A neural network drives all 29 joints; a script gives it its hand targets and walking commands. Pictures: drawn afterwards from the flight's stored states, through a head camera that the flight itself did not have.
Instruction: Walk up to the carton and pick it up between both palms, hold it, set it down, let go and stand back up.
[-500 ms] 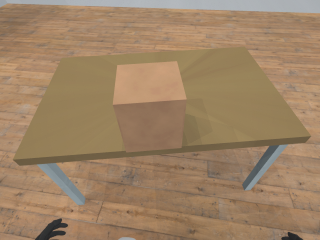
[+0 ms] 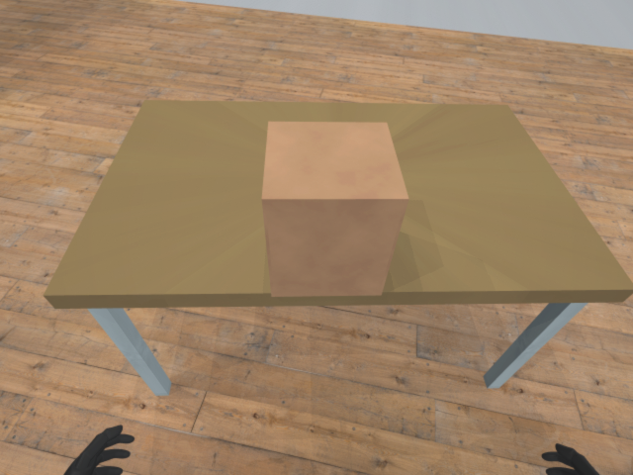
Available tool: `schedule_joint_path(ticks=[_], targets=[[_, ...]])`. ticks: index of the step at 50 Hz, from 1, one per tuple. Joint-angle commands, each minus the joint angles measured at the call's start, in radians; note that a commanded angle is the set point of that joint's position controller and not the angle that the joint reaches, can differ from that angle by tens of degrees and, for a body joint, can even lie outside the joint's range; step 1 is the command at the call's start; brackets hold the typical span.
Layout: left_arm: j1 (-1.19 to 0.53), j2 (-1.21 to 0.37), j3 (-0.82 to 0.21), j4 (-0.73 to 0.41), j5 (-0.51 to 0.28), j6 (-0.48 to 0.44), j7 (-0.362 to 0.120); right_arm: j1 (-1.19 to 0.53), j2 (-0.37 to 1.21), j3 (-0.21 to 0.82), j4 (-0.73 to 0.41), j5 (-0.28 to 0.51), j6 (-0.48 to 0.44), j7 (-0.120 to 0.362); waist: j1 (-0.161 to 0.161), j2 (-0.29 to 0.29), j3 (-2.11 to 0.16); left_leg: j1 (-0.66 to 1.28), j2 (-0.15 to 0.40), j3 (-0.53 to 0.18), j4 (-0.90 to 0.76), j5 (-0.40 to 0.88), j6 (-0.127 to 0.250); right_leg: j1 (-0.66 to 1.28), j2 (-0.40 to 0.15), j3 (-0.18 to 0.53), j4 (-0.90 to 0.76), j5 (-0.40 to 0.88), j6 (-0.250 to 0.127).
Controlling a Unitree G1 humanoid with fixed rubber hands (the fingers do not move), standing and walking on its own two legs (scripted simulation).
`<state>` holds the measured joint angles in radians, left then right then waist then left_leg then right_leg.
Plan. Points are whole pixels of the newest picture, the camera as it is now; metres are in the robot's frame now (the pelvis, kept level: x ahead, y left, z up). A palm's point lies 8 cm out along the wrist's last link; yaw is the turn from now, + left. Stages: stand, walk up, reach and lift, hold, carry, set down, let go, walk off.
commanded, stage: walk up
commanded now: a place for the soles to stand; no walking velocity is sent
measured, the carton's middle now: (327, 212) +0.56 +0.01 -0.02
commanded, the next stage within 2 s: none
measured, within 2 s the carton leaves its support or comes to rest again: neither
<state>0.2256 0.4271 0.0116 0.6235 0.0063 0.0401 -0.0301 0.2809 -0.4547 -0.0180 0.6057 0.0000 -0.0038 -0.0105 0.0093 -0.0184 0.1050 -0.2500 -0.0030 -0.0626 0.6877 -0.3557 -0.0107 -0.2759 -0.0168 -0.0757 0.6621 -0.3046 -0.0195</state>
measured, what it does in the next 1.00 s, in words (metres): stands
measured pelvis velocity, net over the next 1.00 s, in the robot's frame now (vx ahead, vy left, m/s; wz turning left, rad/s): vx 0.00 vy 0.01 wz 0.00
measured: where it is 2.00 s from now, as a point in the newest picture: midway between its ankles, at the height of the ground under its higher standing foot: outside the picture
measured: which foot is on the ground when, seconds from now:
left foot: down 0.00-1.00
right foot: down 0.00-1.00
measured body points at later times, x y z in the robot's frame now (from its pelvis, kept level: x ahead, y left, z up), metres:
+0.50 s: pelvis +0.00 +0.01 +0.00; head +0.01 +0.03 +0.45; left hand +0.13 +0.32 -0.10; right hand +0.15 -0.31 -0.05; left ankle +0.02 +0.13 -0.72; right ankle +0.04 -0.11 -0.72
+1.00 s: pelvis +0.00 +0.01 +0.00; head +0.02 +0.03 +0.45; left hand +0.14 +0.32 -0.10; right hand +0.15 -0.31 -0.05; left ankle +0.02 +0.13 -0.72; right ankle +0.04 -0.11 -0.72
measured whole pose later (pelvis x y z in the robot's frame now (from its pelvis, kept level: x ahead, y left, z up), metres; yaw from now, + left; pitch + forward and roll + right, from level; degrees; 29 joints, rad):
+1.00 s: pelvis +0.00 +0.01 +0.00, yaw +0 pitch -4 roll -1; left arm 0.18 0.43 0.01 0.73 0.01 0.03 -0.03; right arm 0.24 -0.45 -0.02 0.61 0.00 0.00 -0.01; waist 0.01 -0.01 0.11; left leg -0.25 0.00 -0.06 0.67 -0.35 0.00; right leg -0.26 -0.02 -0.08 0.61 -0.28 0.00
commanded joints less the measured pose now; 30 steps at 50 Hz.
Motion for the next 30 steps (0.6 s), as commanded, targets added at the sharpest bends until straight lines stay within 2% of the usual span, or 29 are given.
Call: schedule_joint_path(ticks=[1, 3, 4, 12, 14, 18, 19, 20, 21, 24, 28, 30], targets=[[-0.066, 0.227, 0.079, -0.019, -0.022, -0.034, 0.009, -0.069, -0.224, -0.056, -0.021, 0.014, -0.037, -0.011, 0.014, 0.068, -0.082, -0.151, 0.125, -0.218, -0.195, 0.171, 0.079, 0.147, -0.102, 0.145, -0.156, 0.061, -0.023], [-0.075, 0.234, 0.08, -0.01, -0.021, -0.036, 0.011, -0.056, -0.223, -0.056, -0.013, 0.016, -0.035, -0.01, 0.01, 0.044, -0.094, -0.135, 0.12, -0.206, -0.186, 0.205, 0.069, 0.155, -0.113, 0.147, -0.154, 0.085, -0.029], [-0.073, 0.231, 0.078, -0.007, -0.021, -0.035, 0.01, -0.059, -0.22, -0.054, -0.015, 0.016, -0.034, -0.009, 0.007, 0.063, -0.104, -0.128, 0.121, -0.211, -0.184, 0.205, 0.068, 0.151, -0.112, 0.142, -0.15, 0.088, -0.023], [-0.083, 0.214, 0.075, 0.027, -0.021, -0.032, 0.008, -0.084, -0.216, -0.052, -0.008, 0.015, -0.032, -0.007, 0.014, 0.064, -0.092, -0.131, 0.128, -0.22, -0.226, 0.159, 0.07, 0.148, -0.101, 0.13, -0.159, 0.059, -0.016], [-0.094, 0.216, 0.073, 0.034, -0.021, -0.03, 0.008, -0.094, -0.223, -0.055, -0.012, 0.014, -0.031, -0.007, 0.011, 0.087, -0.071, -0.15, 0.133, -0.23, -0.242, 0.14, 0.069, 0.141, -0.089, 0.129, -0.16, 0.05, -0.011], [-0.091, 0.213, 0.074, 0.045, -0.022, -0.033, 0.007, -0.103, -0.219, -0.054, -0.008, 0.015, -0.031, -0.006, 0.016, 0.092, -0.075, -0.148, 0.128, -0.227, -0.252, 0.106, 0.063, 0.145, -0.095, 0.133, -0.175, 0.029, -0.014], [-0.089, 0.213, 0.073, 0.051, -0.021, -0.034, 0.006, -0.107, -0.218, -0.055, -0.008, 0.014, -0.031, -0.005, 0.015, 0.075, -0.083, -0.138, 0.126, -0.225, -0.255, 0.115, 0.064, 0.149, -0.094, 0.127, -0.175, 0.031, -0.015], [-0.091, 0.213, 0.073, 0.055, -0.019, -0.034, 0.007, -0.105, -0.219, -0.054, -0.006, 0.013, -0.031, -0.005, 0.012, 0.089, -0.08, -0.141, 0.126, -0.223, -0.253, 0.127, 0.06, 0.15, -0.098, 0.13, -0.174, 0.046, -0.014], [-0.091, 0.213, 0.071, 0.062, -0.019, -0.037, 0.006, -0.107, -0.218, -0.055, -0.003, 0.014, -0.033, -0.005, 0.013, 0.078, -0.086, -0.132, 0.125, -0.22, -0.245, 0.147, 0.061, 0.156, -0.101, 0.134, -0.178, 0.079, -0.013], [-0.099, 0.213, 0.072, 0.06, -0.018, -0.036, 0.005, -0.098, -0.218, -0.054, 0.0, 0.015, -0.031, -0.005, 0.01, 0.067, -0.1, -0.117, 0.116, -0.201, -0.24, 0.137, 0.056, 0.149, -0.112, 0.136, -0.179, 0.071, -0.018], [-0.098, 0.209, 0.07, 0.07, -0.018, -0.035, 0.004, -0.106, -0.218, -0.055, -0.002, 0.016, -0.03, -0.007, 0.012, 0.09, -0.093, -0.12, 0.121, -0.21, -0.248, 0.144, 0.059, 0.144, -0.1, 0.129, -0.171, 0.071, -0.014], [-0.095, 0.211, 0.073, 0.074, -0.019, -0.035, 0.004, -0.108, -0.216, -0.053, -0.001, 0.019, -0.029, -0.007, 0.015, 0.075, -0.087, -0.138, 0.122, -0.216, -0.256, 0.124, 0.059, 0.156, -0.101, 0.127, -0.172, 0.065, -0.014]])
